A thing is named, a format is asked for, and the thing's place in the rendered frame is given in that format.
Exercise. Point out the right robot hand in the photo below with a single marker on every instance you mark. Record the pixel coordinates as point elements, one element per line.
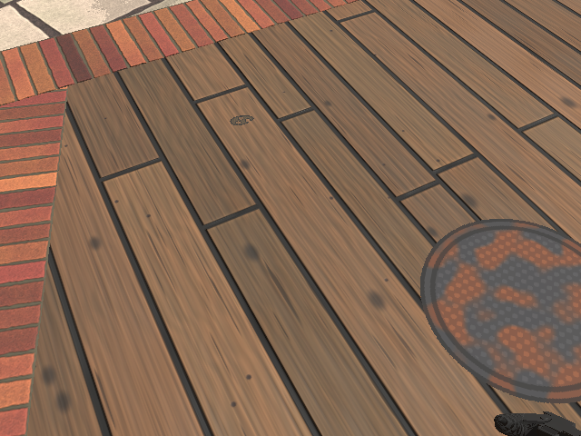
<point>532,424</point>

